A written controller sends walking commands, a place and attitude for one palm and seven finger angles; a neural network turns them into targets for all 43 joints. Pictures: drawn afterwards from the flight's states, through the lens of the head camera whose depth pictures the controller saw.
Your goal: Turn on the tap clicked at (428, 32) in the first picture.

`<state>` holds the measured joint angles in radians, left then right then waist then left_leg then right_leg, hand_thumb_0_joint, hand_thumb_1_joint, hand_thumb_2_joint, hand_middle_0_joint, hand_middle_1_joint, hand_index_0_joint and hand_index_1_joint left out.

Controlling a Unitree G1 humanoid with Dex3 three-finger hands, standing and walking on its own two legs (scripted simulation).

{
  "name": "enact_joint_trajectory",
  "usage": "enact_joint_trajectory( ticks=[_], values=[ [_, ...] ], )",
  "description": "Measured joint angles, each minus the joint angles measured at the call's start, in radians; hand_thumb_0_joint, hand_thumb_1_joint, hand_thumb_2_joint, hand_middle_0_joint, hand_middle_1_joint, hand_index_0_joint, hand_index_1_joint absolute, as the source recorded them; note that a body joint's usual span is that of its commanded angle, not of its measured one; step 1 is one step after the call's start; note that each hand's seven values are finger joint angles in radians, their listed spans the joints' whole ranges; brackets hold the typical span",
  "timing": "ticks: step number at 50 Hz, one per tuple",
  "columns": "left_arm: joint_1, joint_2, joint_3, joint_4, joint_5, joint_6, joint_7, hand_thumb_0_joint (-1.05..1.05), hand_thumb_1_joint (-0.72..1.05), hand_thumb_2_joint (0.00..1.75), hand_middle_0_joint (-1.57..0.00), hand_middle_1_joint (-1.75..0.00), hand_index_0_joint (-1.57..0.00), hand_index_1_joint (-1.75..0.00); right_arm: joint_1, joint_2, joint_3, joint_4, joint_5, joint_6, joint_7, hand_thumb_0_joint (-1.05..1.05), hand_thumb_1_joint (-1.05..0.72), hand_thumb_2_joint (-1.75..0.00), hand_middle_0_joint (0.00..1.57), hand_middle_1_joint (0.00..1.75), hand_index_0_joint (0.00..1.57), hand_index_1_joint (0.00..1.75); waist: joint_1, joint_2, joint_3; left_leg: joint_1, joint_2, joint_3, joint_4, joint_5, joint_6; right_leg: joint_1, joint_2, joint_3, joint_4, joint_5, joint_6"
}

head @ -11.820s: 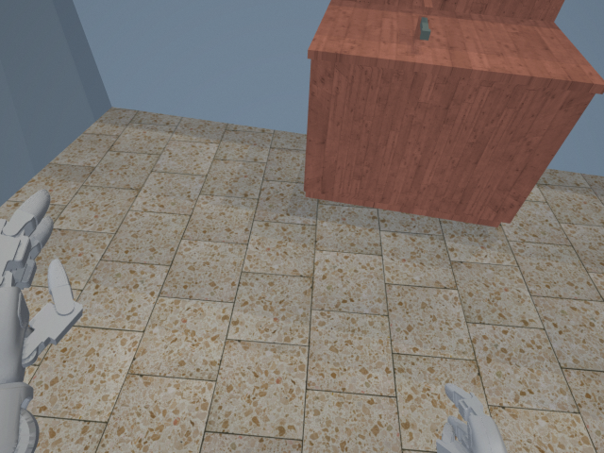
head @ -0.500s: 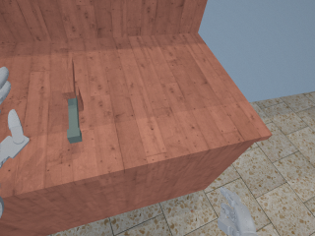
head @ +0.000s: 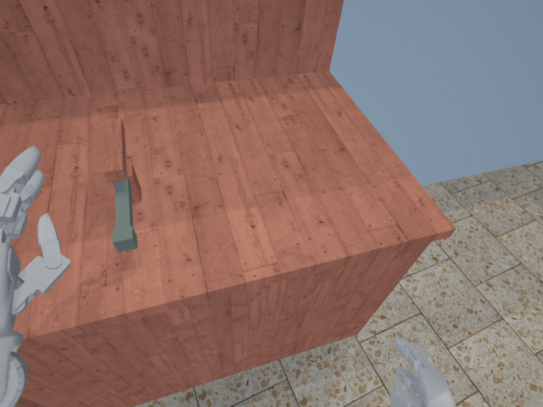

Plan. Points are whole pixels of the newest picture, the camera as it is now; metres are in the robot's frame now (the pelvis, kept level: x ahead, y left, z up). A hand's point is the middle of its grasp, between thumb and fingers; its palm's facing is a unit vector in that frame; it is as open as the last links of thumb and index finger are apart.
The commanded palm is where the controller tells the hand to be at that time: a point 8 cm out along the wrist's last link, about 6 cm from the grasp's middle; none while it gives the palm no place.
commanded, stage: look again from close up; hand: left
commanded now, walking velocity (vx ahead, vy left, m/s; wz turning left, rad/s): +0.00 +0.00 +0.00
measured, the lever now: (125, 239) +0.33 +0.26 +0.04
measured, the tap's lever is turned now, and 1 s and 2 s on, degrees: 0 0 0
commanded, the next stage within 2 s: shuffle to correct the standing spot in 0.08 s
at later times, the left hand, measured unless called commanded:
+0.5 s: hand (111, 256) +0.23 +0.20 +0.16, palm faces +0.35 -0.86 -0.37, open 7.4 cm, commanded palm +0.17 +0.24 +0.17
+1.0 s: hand (115, 260) +0.23 +0.20 +0.15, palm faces +0.38 -0.85 -0.38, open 7.4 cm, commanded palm +0.18 +0.24 +0.17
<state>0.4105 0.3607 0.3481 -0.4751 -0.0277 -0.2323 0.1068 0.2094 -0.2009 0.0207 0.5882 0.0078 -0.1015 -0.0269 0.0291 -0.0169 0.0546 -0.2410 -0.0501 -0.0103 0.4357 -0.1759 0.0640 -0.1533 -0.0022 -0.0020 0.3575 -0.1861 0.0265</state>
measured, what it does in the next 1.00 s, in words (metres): stands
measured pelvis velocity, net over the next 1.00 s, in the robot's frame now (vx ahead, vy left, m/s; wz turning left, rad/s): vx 0.02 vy -0.04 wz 0.00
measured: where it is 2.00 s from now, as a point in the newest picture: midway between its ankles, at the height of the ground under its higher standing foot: outside the picture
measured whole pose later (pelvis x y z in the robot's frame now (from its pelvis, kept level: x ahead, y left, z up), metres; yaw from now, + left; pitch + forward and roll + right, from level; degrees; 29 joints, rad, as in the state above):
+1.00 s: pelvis +0.02 -0.04 +0.00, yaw +0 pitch +0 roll -1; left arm 0.46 0.36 0.34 -0.47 -0.07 -0.14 0.12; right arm 0.18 -0.23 0.00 0.58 0.03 -0.06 -0.06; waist 0.02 0.01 0.05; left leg -0.24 0.00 -0.04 0.47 -0.22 0.01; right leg -0.16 0.05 -0.02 0.39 -0.23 -0.03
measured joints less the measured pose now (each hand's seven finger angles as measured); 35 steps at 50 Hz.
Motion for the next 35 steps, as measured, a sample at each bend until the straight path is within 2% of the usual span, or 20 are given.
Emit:
enact_joint_trajectory(
  ticks=[7,20,29,35],
  values=[
    [0.005,-0.005,-0.012,0.062,-0.004,0.011,-0.005,0.01,0.89,0.90,-0.21,-0.30,-0.21,-0.30,-0.004,-0.012,-0.008,-0.002,0.004,0.003,-0.009,0.01,-0.90,-0.90,0.20,0.30,0.21,0.30,-0.014,0.022,-0.020,-0.005,0.020,-0.008,0.002,0.001,-0.016,0.002,0.021,-0.007,-0.013,0.009,-0.017],
    [-0.005,0.012,-0.001,0.023,-0.027,0.035,-0.010,0.01,0.89,0.90,-0.21,-0.30,-0.21,-0.30,-0.017,0.006,-0.007,-0.011,0.007,0.004,-0.011,0.01,-0.90,-0.90,0.20,0.30,0.21,0.30,-0.002,-0.004,0.004,0.007,0.038,-0.007,-0.030,0.014,-0.043,-0.008,0.038,-0.004,-0.007,0.007,-0.042],
    [0.000,0.017,0.002,0.002,-0.042,0.059,-0.020,0.01,0.89,0.90,-0.21,-0.30,-0.20,-0.30,-0.023,0.020,-0.006,-0.034,0.008,0.020,0.004,0.01,-0.90,-0.90,0.20,0.30,0.21,0.30,-0.010,0.001,0.001,-0.002,0.062,-0.014,-0.015,-0.002,-0.067,-0.016,0.062,-0.009,0.005,-0.007,-0.065],
    [0.044,0.006,-0.014,-0.005,-0.045,0.075,-0.015,0.01,0.89,0.90,-0.21,-0.30,-0.21,-0.30,-0.025,0.000,-0.007,-0.027,0.010,0.024,-0.004,0.01,-0.90,-0.90,0.20,0.30,0.21,0.30,-0.018,0.024,-0.007,-0.014,0.081,-0.024,0.014,-0.023,-0.078,-0.012,0.082,-0.016,-0.002,-0.010,-0.079]
  ],
)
